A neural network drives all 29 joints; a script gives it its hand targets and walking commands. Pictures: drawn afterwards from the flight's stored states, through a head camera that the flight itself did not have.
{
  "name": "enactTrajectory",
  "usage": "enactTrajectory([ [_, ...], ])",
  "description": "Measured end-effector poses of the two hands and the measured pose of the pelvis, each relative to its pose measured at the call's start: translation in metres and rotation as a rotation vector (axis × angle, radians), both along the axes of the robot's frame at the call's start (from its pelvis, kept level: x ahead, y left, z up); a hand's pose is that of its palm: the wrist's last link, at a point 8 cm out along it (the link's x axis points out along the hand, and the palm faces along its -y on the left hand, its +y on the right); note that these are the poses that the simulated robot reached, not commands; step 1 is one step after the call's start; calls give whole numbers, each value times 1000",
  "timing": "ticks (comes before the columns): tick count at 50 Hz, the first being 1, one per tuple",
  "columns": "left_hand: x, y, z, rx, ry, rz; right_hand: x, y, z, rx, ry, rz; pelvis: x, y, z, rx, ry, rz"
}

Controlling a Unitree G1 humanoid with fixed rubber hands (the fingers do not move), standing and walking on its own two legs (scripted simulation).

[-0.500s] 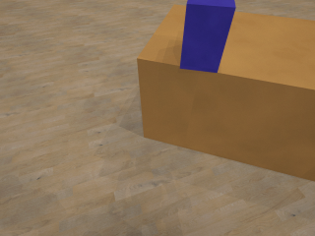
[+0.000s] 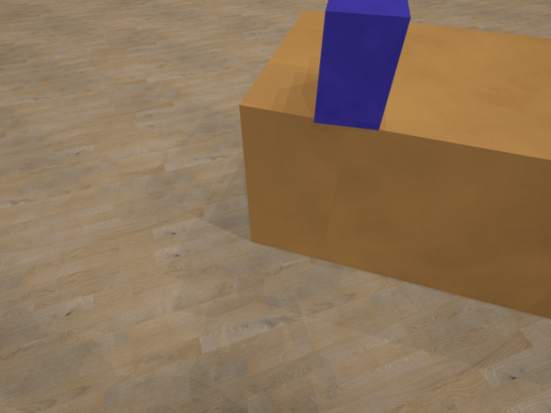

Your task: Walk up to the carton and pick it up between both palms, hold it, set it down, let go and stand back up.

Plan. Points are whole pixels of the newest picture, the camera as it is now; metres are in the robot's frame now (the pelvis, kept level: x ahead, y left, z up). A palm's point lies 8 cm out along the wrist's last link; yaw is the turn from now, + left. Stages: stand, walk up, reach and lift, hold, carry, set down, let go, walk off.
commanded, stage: stand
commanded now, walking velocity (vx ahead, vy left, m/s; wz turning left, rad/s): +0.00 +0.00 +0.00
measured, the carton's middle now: (357, 55) +0.93 -0.22 +0.07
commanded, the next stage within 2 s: walk up in 0.90 s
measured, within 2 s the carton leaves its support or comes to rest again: neither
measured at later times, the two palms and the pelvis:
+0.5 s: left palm out of the picture -0.03 +0.20 -0.15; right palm out of the picture -0.03 -0.21 -0.15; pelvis -0.01 +0.00 +0.00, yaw +0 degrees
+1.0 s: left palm out of the picture -0.04 +0.20 -0.15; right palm out of the picture -0.04 -0.21 -0.15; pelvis -0.01 +0.00 +0.00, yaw +0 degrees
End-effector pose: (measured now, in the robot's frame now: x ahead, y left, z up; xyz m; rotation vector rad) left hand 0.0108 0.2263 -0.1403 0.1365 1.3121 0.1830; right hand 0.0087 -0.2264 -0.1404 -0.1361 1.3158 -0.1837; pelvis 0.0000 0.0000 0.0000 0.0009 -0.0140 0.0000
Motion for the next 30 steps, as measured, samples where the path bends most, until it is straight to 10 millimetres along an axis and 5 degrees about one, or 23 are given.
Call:
enactTrajectory([
  [30,-49,-25,-6,-46,151,26,-38,21,-7,53,126,-15,-7,-2,2,0,-4,4],
])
